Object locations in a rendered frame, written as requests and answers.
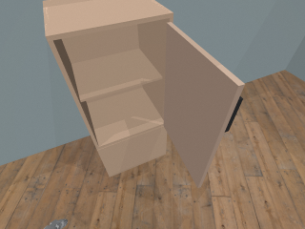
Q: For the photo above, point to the handle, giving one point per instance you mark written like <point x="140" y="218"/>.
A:
<point x="234" y="114"/>

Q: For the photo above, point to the robot left hand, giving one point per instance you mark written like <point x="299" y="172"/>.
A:
<point x="57" y="224"/>

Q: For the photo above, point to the cupboard door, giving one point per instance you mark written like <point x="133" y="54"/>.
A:
<point x="199" y="100"/>

